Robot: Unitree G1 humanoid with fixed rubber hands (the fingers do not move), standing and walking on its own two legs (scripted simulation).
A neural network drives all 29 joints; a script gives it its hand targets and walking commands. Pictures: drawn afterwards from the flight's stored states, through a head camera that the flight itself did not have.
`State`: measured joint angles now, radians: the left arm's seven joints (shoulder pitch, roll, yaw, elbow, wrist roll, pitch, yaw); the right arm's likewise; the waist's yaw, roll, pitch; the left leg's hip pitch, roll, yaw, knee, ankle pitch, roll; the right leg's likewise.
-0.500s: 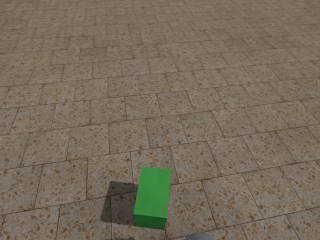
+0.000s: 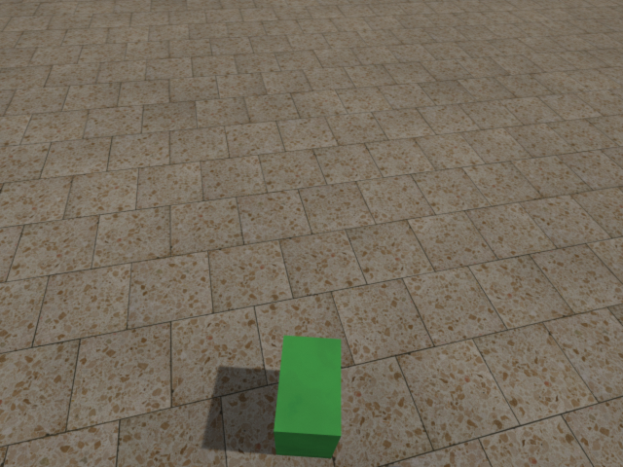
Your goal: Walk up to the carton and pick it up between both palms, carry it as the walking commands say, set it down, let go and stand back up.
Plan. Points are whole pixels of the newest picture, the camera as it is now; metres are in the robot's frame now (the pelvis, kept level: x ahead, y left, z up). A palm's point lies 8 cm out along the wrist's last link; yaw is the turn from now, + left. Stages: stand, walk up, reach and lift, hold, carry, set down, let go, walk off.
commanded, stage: walk up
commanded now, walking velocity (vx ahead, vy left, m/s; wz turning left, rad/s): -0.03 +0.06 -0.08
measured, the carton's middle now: (307, 398) +0.41 -0.01 -0.64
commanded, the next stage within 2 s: stand in 1.48 s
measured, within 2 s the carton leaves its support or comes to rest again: neither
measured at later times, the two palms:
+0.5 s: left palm out of the picture -0.01 +0.26 -0.13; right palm out of the picture +0.06 -0.25 -0.13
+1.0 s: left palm out of the picture +0.01 +0.29 -0.15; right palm out of the picture -0.03 -0.18 -0.14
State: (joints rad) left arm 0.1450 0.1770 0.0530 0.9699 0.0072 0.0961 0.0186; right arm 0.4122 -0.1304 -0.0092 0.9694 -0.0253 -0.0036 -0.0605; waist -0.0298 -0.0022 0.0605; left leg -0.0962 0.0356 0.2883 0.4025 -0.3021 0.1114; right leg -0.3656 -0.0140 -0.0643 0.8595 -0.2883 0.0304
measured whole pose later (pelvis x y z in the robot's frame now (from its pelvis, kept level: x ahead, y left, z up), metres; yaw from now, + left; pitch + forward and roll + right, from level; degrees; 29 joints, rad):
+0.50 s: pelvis -0.02 +0.01 +0.00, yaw -2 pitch +1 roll +2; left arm 0.30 0.19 0.06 0.96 0.04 -0.01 0.04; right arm 0.18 -0.26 -0.04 0.94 -0.01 0.04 -0.01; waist 0.04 -0.02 0.04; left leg -0.27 0.04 0.03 0.61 -0.33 -0.04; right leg -0.24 -0.14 -0.06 0.43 -0.20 0.05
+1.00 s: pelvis -0.01 +0.05 +0.00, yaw -3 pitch -1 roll +0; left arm 0.26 0.19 0.05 1.09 0.02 0.01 0.02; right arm 0.31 -0.16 -0.03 1.09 -0.01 -0.01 -0.04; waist -0.01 -0.02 0.04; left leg -0.10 0.04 0.07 0.40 -0.27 -0.01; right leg -0.19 -0.06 -0.04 0.44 -0.21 0.05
